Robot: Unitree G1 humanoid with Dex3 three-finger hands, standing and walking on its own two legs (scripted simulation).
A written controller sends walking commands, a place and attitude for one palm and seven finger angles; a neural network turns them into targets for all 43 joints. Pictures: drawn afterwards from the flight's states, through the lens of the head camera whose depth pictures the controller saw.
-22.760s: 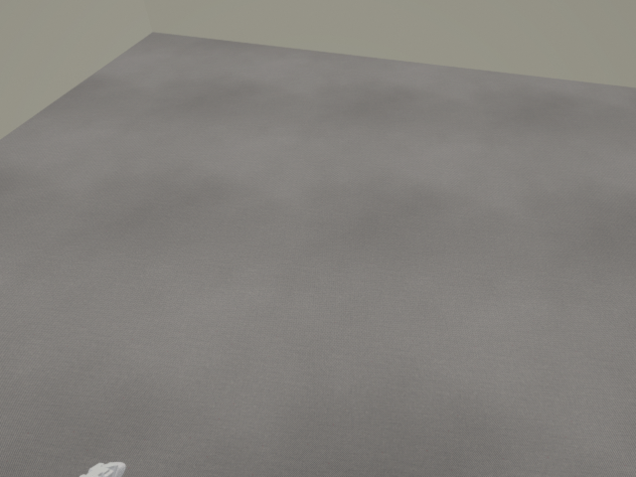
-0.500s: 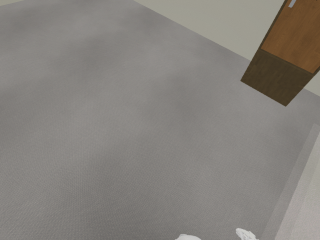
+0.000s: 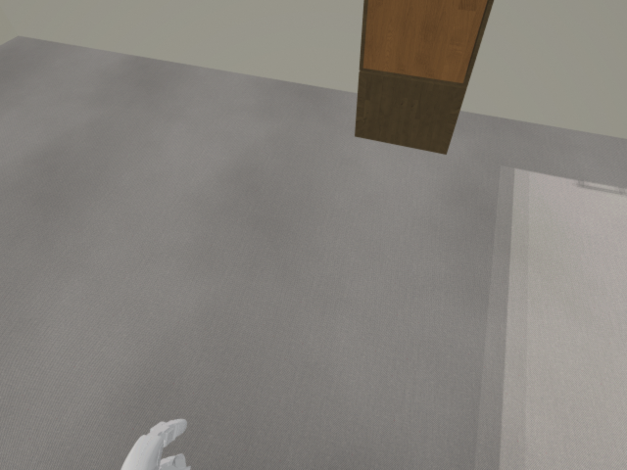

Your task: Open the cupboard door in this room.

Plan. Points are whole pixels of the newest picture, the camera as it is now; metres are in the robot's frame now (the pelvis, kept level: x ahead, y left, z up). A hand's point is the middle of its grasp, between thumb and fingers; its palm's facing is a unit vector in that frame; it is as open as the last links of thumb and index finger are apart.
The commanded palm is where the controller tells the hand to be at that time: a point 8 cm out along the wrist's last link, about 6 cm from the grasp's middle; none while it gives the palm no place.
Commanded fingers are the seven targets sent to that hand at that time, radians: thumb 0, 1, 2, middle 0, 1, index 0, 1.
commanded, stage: turn or walk to find it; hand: left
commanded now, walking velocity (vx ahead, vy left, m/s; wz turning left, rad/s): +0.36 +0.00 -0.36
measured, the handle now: out of the picture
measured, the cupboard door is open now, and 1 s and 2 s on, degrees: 0 0 0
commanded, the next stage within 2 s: stand and wait in 0.96 s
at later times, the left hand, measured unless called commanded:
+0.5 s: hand out of the picture +0.15 +0.18 -0.18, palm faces -0.05 -0.98 -0.17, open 7.3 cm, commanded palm none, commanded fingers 0.00 0.90 0.90 -0.20 -0.30 -0.20 -0.30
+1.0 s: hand (294, 226) +0.60 +0.05 -0.15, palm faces -0.29 -0.93 -0.22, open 7.4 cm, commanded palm none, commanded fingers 0.00 0.90 0.90 -0.20 -0.30 -0.20 -0.30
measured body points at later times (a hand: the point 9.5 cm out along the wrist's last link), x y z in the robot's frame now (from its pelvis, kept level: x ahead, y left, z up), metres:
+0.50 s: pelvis +0.21 +0.00 -0.01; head +0.26 +0.01 +0.44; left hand +0.15 +0.24 -0.16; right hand +0.33 -0.24 -0.14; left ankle +0.32 +0.09 -0.72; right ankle +0.02 -0.10 -0.68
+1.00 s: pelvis +0.42 -0.09 +0.00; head +0.44 -0.11 +0.45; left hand +0.62 +0.10 -0.13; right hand +0.26 -0.26 -0.16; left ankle +0.32 +0.08 -0.69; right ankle +0.47 -0.20 -0.72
